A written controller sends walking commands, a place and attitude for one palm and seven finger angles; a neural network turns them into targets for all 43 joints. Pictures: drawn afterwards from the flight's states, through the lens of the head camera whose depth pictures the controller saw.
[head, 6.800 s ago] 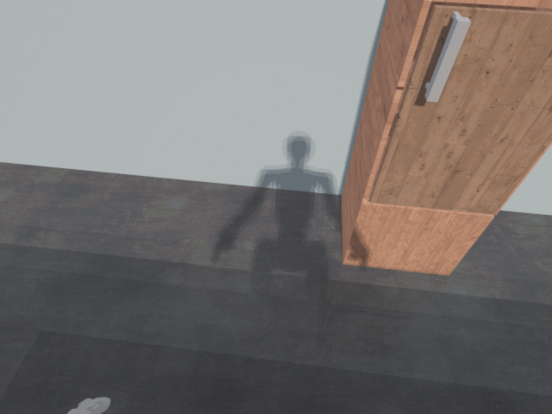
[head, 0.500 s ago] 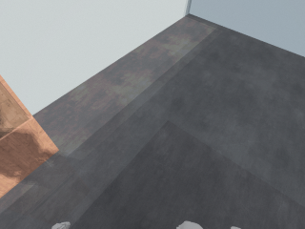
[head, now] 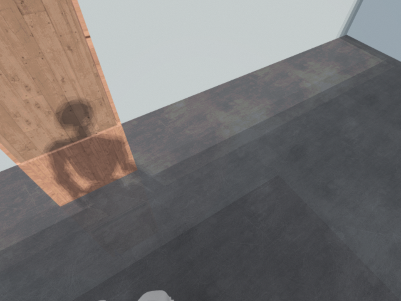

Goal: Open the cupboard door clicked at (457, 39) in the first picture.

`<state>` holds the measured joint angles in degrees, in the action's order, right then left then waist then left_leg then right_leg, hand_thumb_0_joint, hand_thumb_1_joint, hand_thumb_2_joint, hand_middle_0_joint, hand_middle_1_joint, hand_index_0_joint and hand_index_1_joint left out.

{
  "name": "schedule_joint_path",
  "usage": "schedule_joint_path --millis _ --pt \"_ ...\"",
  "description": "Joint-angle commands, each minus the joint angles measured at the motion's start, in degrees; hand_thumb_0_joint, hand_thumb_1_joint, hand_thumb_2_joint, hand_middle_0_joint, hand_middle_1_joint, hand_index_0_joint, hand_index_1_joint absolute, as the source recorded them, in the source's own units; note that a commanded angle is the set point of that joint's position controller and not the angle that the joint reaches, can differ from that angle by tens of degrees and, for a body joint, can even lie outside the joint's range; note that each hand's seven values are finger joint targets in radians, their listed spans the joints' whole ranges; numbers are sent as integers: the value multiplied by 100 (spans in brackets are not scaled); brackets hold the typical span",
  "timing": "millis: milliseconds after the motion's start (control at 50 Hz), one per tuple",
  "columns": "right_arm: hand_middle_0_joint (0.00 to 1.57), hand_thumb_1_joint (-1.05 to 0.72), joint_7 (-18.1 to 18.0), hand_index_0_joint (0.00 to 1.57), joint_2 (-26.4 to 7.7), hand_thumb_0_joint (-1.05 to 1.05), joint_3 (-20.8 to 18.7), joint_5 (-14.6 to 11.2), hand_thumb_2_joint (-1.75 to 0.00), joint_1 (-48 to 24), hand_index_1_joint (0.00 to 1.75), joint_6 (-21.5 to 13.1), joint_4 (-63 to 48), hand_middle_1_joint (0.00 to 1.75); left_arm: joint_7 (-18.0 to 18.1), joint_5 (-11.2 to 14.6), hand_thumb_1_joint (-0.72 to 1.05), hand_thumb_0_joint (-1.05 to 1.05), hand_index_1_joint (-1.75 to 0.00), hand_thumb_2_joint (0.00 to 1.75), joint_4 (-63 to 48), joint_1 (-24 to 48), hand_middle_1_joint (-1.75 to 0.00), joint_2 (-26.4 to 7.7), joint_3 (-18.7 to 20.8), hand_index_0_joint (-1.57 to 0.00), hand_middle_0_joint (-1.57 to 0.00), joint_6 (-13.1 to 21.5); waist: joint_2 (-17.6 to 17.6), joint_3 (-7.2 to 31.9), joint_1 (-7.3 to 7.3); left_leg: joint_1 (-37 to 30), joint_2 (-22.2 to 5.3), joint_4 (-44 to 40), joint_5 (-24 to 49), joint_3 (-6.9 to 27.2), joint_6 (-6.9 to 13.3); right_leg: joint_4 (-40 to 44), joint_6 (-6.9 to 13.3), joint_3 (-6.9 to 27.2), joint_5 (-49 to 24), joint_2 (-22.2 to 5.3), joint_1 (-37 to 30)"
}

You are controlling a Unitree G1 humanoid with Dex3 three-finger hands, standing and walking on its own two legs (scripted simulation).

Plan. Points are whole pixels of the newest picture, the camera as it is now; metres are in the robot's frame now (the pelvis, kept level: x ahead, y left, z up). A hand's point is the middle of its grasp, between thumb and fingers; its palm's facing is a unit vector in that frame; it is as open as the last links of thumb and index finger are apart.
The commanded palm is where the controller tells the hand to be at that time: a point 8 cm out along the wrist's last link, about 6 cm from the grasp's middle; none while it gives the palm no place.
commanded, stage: turn to face it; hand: left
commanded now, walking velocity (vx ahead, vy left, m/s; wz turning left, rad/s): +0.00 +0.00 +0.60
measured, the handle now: out of the picture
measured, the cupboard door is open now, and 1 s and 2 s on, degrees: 0 0 0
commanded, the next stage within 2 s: take the last steps up to it in 0.86 s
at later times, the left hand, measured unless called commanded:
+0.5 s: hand out of the picture +0.05 +0.26 -0.15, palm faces +0.29 -0.93 -0.25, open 7.4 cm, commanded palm none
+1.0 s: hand out of the picture -0.10 +0.19 -0.17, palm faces +0.54 -0.81 -0.25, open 7.4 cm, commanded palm none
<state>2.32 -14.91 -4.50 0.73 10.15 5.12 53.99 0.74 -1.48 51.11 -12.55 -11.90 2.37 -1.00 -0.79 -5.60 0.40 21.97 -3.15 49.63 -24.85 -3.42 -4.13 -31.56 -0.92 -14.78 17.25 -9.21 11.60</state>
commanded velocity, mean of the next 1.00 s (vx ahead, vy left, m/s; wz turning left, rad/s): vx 0.02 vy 0.00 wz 0.45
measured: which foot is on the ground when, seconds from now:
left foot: up 0.00-0.06, down 0.08-0.62, up 0.64-1.00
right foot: down 0.00-0.08, up 0.10-0.60, down 0.62-1.00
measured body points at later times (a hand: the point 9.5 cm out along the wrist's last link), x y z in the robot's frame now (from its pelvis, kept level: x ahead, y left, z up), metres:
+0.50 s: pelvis -0.01 +0.03 +0.00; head +0.01 +0.05 +0.45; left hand +0.04 +0.31 -0.13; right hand +0.12 -0.20 -0.13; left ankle +0.00 +0.13 -0.74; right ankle +0.02 -0.12 -0.69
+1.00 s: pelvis -0.03 +0.00 +0.00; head +0.00 +0.02 +0.45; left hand -0.13 +0.23 -0.15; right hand +0.17 -0.19 -0.14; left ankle -0.11 +0.11 -0.72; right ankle +0.02 -0.11 -0.74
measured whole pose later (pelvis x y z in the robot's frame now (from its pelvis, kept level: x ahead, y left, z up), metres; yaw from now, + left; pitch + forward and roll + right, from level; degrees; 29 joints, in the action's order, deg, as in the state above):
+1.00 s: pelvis -0.03 +0.00 +0.00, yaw +31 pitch -1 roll +1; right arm 0.8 -14.2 -3.3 0.4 9.3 3.6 55.5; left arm 1.0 -1.4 54.9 -15.3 -11.9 2.7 -0.5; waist -1.0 -4.8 -1.1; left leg 15.2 -1.1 37.3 -21.8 -1.8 -3.0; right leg -32.4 -1.1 -9.7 18.4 -7.3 12.4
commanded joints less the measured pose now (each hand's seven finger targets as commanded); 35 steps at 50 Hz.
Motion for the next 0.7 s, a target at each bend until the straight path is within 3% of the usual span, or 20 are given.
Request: schedule_joint_path --millis 0,20,40,60,80,100,120,140,200,280,420,480,540,560,580,600,620,640,660,680 --pt "20 -90 -50 20 -335 0 -49 -1 -90 -191 30 -294 -626 30 73 -12 90 0 -30 90 -270 -205 -30 -1375 399 -20 -20 28 -1027 818 -138 -393 192 -1480 444 -397 140 310 497 644 -2393 -1253 -530" --pt "20 -90 -51 20 -489 0 -82 15 -90 75 30 -336 -574 30 54 35 90 0 -30 90 -272 -176 -30 -1343 410 -20 -20 0 -751 963 30 -1018 168 -2242 1101 -313 210 -240 258 441 -2159 -1142 -214" --pt "20 -90 -70 20 -1000 0 -203 40 -90 421 30 -406 -525 30 27 80 90 0 -30 90 -377 -252 -30 -1127 391 -20 -20 -28 393 1270 225 -2084 -621 -2784 2150 776 566 -1371 -94 276 -1076 -731 837" --pt "20 -90 -110 20 -1631 0 -354 44 -90 789 30 -420 -505 30 -18 94 90 0 -30 90 -668 9 -30 -704 265 -20 -20 -32 2066 1185 440 -2540 -2054 -2927 4394 2602 1358 -2590 -508 342 2138 31 2352" --pt "20 -90 -175 20 -1625 0 -342 21 -90 1156 30 -410 -283 30 51 22 90 0 -30 90 -756 482 -30 -829 224 -20 -20 -111 1728 1287 636 -2270 -2127 -2848 4281 2581 1619 -3246 -419 1074 2189 62 2336" --pt "20 -90 -250 20 -1473 0 -312 35 -90 941 30 -417 -317 30 61 56 90 0 -30 90 -699 611 -30 -724 267 -20 -20 -97 1666 1122 530 -2066 -1893 -2843 3924 2466 1605 -3563 -400 1277 1839 91 2523" --pt "20 -90 -282 20 -1268 0 -252 47 -90 568 30 -423 -419 30 27 72 90 0 -30 90 -608 620 -30 -778 288 -20 -20 -76 1397 843 412 -1716 -1604 -2896 3621 2180 1525 -3668 -406 1372 1363 81 2483" --pt "20 -90 -283 20 -1100 0 -179 54 -90 187 30 -433 -527 30 -8 64 90 0 -30 90 -479 444 -30 -790 313 -20 -20 -75 1158 714 196 -1497 -1284 -2935 3462 1793 1350 -3684 -418 1382 891 97 2320" --pt "20 -90 -273 20 -953 0 -117 30 -90 -84 30 -472 -638 30 -36 50 90 0 -30 90 -276 93 -30 -835 329 -20 -20 -98 929 714 9 -1214 -936 -3125 3038 1472 1195 -3480 -465 1376 388 179 1923" --pt "20 -90 -269 20 -953 0 -154 27 -90 154 30 -454 -583 30 -3 47 90 0 -30 90 -354 290 -30 -846 323 -20 -20 -94 754 727 120 -1420 -932 -3202 2730 1913 1311 -3023 -516 1451 379 289 1961" --pt "20 -90 -259 20 -966 0 -236 74 -90 349 30 -391 -539 30 44 84 90 0 -30 90 -614 670 -30 -712 280 -20 -20 -67 915 780 248 -1386 -887 -3042 2591 2637 1474 -2020 -446 1549 793 555 1655" --pt "20 -90 -252 20 -973 0 -255 82 -90 255 30 -356 -573 30 70 113 90 0 -30 90 -640 543 -30 -663 244 -20 -20 -36 1012 840 177 -1081 -783 -2881 2924 2854 1455 -1308 -360 1511 854 746 1056" --pt "20 -90 -232 20 -901 0 -269 60 -90 71 30 -323 -642 30 100 142 90 0 -30 90 -546 -2 -30 -685 271 -20 -20 10 948 1040 -81 -583 -456 -2599 2670 2814 1183 27 -267 1407 103 889 -14" --pt "20 -90 -219 20 -780 0 -250 22 -90 50 30 -318 -669 30 120 129 90 0 -30 90 -496 -219 -30 -801 296 -20 -20 52 727 1106 -186 -152 -226 -2300 2229 2650 944 893 -203 1515 -329 714 -675" --pt "20 -90 -177 20 -446 0 -217 -36 -90 145 30 -322 -714 30 162 49 90 0 -30 90 -500 -337 -30 -1223 376 -20 -20 108 -370 1123 -240 872 305 -1332 1031 1988 561 1596 129 2580 10 -400 -1471" --pt "20 -90 -178 20 -256 0 -183 -8 -90 142 30 -336 -865 30 166 -9 90 0 -30 90 -588 -209 -30 -1560 411 -20 -20 108 -1477 893 -231 1501 949 16 -633 857 198 1832 797 3794 -292 -1775 -1156" --pt "20 -90 -185 20 -551 0 -244 81 -90 29 30 -275 -818 30 184 43 90 0 -30 90 -641 -16 -30 -1432 406 -20 -20 107 -1280 731 -210 1279 595 960 -706 1071 254 1834 1033 3583 -403 -1807 -364" --pt "20 -90 -163 20 -525 0 -261 74 -90 45 30 -210 -708 30 177 47 90 0 -30 90 -674 283 -30 -1265 369 -20 -20 104 -1044 462 -42 1146 498 1574 -420 1033 248 1827 1011 3323 -283 -1466 118" --pt "20 -90 -123 20 -497 0 -256 77 -90 155 30 -169 -549 30 154 51 90 0 -30 90 -673 545 -30 -1078 296 -20 -20 113 -723 254 116 1083 405 1969 1 932 212 1725 886 2720 -355 -1113 341" --pt "20 -90 -92 20 -426 0 -236 75 -90 355 30 -155 -468 30 156 44 90 0 -30 90 -692 731 -30 -922 260 -20 -20 118 -631 237 264 1032 334 2075 237 823 168 1584 776 2281 -659 -892 377"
